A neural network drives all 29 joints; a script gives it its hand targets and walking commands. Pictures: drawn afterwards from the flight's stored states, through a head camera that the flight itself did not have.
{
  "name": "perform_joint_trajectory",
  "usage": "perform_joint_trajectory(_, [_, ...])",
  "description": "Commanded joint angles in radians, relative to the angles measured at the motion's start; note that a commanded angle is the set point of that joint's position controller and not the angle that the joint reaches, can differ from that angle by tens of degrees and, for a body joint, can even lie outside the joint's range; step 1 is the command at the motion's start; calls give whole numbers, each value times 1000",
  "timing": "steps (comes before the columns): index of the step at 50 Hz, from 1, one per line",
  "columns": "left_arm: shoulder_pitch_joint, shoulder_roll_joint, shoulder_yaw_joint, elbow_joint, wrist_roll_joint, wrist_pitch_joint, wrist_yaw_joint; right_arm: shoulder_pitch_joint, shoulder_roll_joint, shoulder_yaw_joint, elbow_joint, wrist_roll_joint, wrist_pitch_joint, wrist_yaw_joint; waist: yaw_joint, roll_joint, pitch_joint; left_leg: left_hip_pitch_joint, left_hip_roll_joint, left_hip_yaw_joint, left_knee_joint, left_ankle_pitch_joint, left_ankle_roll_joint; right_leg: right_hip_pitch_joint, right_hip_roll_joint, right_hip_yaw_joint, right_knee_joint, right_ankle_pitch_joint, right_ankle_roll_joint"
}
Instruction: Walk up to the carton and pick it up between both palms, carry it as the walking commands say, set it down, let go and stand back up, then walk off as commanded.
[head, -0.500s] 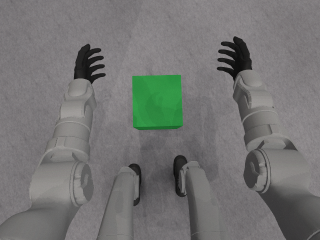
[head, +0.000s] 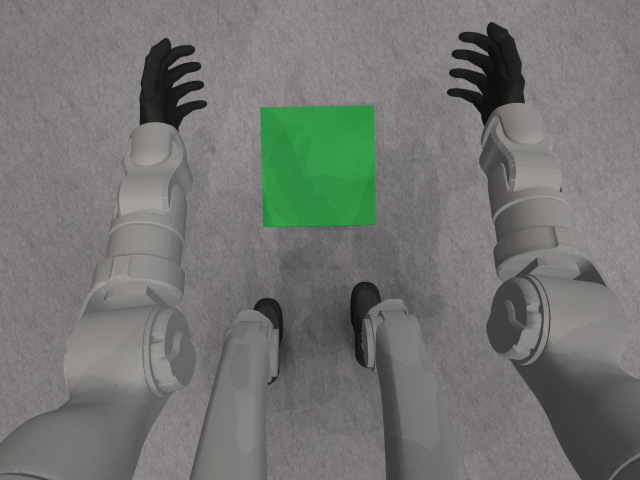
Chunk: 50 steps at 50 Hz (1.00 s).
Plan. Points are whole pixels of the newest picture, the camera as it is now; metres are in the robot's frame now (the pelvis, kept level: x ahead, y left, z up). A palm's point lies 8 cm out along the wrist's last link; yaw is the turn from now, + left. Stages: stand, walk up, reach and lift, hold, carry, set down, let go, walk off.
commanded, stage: reach and lift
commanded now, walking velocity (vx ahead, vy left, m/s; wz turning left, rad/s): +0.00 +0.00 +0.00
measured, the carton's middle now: (317, 175) +0.47 -0.02 -0.50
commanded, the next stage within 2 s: none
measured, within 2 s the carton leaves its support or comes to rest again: neither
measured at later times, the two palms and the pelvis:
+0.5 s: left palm (206, 154) +0.49 +0.16 -0.30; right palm (446, 143) +0.48 -0.22 -0.30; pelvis -0.03 +0.00 -0.16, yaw +1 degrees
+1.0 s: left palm (224, 171) +0.48 +0.16 -0.43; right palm (419, 163) +0.47 -0.21 -0.44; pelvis -0.05 +0.01 -0.25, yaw +1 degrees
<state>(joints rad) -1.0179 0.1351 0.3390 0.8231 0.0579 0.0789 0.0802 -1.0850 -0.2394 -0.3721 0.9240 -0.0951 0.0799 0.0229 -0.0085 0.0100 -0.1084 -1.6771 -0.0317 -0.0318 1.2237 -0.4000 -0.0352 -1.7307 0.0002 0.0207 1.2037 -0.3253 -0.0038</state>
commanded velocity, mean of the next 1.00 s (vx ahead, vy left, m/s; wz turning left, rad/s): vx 0.00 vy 0.00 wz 0.00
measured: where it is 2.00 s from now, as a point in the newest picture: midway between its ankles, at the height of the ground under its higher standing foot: (317, 348)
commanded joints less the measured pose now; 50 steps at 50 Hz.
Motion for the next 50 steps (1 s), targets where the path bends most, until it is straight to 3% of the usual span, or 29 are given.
perform_joint_trajectory(1, [-199, 86, -13, -78, -12, -10, 9, -222, -118, 11, -76, 16, -12, -4, -9, -20, -878, 232, -69, 77, 15, 243, -32, 617, 66, -30, 75, 355, 31])
perform_joint_trajectory(6, [-256, 117, -35, -66, -45, 3, 27, -288, -154, 52, -57, 62, -4, -22, -6, -35, -914, 150, -75, 91, 148, 160, -31, 532, 69, -44, 213, 275, 33])
perform_joint_trajectory(14, [-344, 165, -83, -103, -120, 29, 52, -359, -210, 115, -83, 140, 15, -58, -13, -55, -1077, 93, -79, 124, 325, 108, -36, 520, 65, -56, 381, 250, 39])
perform_joint_trajectory(27, [-425, 202, -118, -2, -170, 6, 58, -427, -232, 150, -4, 179, -11, -75, -12, -41, -897, -74, -56, 118, 537, 35, -26, 290, 44, -58, 578, 124, 43])
perform_joint_trajectory(46, [-567, 276, -227, 107, -283, -55, 64, -564, -315, 257, 111, 295, -80, -95, -22, -42, -818, -91, -24, 92, 777, 64, -27, 186, 1, -37, 814, 138, 46])
perform_joint_trajectory(50, [-583, 274, -247, 113, -291, -59, 69, -571, -334, 258, 120, 318, -89, -103, -37, 7, -814, -69, -20, 90, 803, 86, -31, 152, 0, -32, 832, 146, 42])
